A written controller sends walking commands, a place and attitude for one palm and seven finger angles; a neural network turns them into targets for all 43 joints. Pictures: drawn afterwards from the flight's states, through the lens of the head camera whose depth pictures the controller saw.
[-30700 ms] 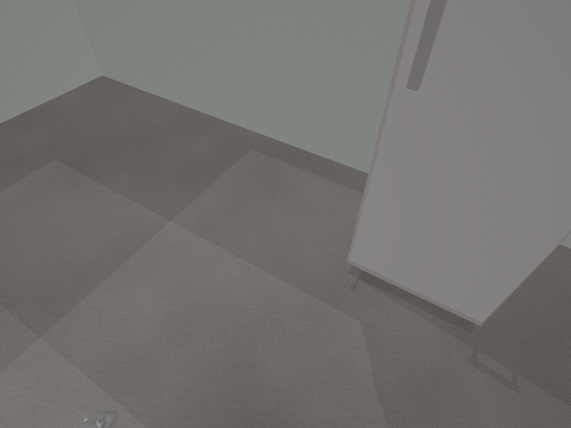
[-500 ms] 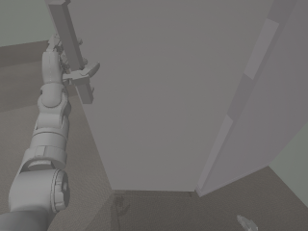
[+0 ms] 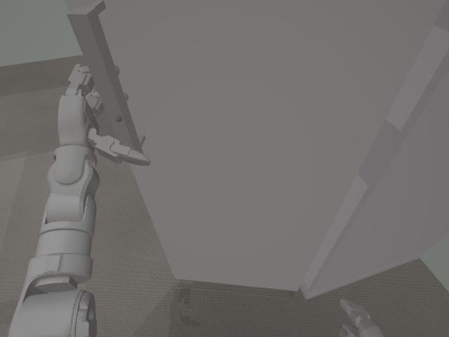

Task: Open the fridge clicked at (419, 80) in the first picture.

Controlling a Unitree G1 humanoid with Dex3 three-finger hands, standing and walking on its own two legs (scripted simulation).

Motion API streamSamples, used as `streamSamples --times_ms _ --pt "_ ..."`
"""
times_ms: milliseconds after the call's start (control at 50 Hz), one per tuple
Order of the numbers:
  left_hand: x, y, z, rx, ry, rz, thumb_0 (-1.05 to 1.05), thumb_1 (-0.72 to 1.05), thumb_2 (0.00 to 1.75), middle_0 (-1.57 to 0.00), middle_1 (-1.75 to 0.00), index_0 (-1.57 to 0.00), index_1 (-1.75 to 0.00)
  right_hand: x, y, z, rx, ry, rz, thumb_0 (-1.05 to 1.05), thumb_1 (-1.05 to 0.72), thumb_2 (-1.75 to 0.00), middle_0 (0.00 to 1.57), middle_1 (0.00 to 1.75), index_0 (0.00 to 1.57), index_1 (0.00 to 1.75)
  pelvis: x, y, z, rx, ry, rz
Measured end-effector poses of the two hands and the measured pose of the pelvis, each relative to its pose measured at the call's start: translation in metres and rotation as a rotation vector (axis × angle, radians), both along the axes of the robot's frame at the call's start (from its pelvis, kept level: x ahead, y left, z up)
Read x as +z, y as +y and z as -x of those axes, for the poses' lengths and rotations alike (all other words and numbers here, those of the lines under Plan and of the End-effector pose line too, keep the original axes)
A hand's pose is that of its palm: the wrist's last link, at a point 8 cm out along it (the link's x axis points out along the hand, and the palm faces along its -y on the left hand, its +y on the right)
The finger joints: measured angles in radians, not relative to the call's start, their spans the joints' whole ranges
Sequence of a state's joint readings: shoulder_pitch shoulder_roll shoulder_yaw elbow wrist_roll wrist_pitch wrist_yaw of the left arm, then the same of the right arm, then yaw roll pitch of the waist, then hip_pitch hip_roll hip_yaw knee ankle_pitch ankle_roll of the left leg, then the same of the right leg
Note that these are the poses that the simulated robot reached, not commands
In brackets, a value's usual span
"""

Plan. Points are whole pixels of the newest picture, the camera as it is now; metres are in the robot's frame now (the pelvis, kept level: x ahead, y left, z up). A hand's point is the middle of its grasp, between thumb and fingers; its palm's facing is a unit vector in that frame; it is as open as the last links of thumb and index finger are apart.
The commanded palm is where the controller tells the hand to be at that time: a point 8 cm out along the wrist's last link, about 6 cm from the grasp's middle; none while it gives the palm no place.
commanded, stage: slip the hand off the handle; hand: left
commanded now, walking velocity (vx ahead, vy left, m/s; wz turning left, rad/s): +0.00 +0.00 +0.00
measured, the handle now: (119, 92) +0.44 +0.21 +0.23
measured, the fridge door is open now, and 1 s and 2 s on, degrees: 66 66 66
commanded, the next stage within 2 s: draw the hand back to the body in 1.22 s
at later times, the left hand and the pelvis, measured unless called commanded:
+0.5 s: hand (64, 125) +0.37 +0.28 +0.21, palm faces +0.23 -0.97 -0.10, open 14.7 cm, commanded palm +0.35 +0.32 +0.21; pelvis -0.01 +0.01 +0.00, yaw +1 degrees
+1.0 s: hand (39, 159) +0.30 +0.28 +0.22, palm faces +0.23 -0.97 -0.10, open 14.7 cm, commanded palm +0.26 +0.31 +0.21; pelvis -0.02 +0.03 +0.00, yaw +1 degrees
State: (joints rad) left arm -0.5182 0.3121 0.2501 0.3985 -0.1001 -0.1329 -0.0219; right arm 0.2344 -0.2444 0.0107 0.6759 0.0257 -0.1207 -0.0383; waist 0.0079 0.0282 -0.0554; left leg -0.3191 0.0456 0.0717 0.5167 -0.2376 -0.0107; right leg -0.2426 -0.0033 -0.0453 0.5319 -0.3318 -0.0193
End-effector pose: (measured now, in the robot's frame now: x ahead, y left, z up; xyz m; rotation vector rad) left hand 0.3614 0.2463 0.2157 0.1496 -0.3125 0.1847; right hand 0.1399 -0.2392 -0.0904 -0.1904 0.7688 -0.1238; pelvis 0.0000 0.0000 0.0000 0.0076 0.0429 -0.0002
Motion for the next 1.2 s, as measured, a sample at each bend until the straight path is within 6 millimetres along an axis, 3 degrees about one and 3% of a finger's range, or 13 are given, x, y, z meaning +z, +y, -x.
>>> streamSamples --times_ms 160,480,580,680,820,1040,1200 --pt "-0.001 0.031 0.003 0.048 0.005 0.005 -0.01 -0.55 0.20 -0.29 -1.17 -0.25 -1.14 0.000 -0.004 -0.006 -0.002 0.024 0.023 0.01 -0.91 -0.90 0.20 0.30 0.20 0.30 -0.002 -0.005 -0.002 0.008 0.007 0.002" --pt "-0.002 0.079 0.019 0.028 0.004 0.020 -0.01 -0.55 0.20 -0.26 -1.15 -0.25 -1.15 -0.010 -0.013 0.041 -0.065 0.123 0.071 0.01 -0.91 -0.90 0.20 0.30 0.20 0.30 -0.005 0.005 0.008 0.009 0.017 0.014" --pt "-0.001 0.086 0.022 0.024 -0.010 0.015 -0.01 -0.55 0.20 -0.26 -1.15 -0.25 -1.15 -0.010 -0.008 0.052 -0.070 0.126 0.082 0.01 -0.91 -0.90 0.20 0.30 0.20 0.30 -0.006 0.010 0.014 0.009 0.020 0.021" --pt "0.000 0.079 0.030 -0.023 -0.041 0.007 -0.01 -0.55 0.20 -0.25 -1.15 -0.25 -1.15 -0.009 0.001 0.056 -0.070 0.103 0.070 0.01 -0.91 -0.90 0.20 0.30 0.20 0.30 -0.006 0.018 0.017 0.004 0.014 0.025" --pt "-0.009 0.074 0.050 -0.029 -0.027 0.033 -0.01 -0.55 0.20 -0.26 -1.15 -0.26 -1.15 -0.003 0.019 0.042 -0.044 0.029 0.040 0.01 -0.91 -0.90 0.20 0.30 0.20 0.30 -0.005 0.024 0.019 -0.006 -0.008 0.023" --pt "-0.002 0.079 0.104 0.020 -0.065 0.002 -0.01 -0.55 0.20 -0.25 -1.15 -0.25 -1.15 0.015 0.044 -0.003 0.071 -0.110 0.020 0.01 -0.91 -0.90 0.20 0.30 0.20 0.30 -0.004 0.026 0.025 0.017 -0.049 0.026" --pt "-0.008 0.071 0.124 0.011 -0.037 0.021 -0.01 -0.56 0.20 -0.25 -1.15 -0.25 -1.15 0.026 0.053 -0.023 0.120 -0.179 0.017 0.01 -0.91 -0.90 0.20 0.30 0.20 0.30 -0.003 0.020 0.029 0.032 -0.070 0.023"
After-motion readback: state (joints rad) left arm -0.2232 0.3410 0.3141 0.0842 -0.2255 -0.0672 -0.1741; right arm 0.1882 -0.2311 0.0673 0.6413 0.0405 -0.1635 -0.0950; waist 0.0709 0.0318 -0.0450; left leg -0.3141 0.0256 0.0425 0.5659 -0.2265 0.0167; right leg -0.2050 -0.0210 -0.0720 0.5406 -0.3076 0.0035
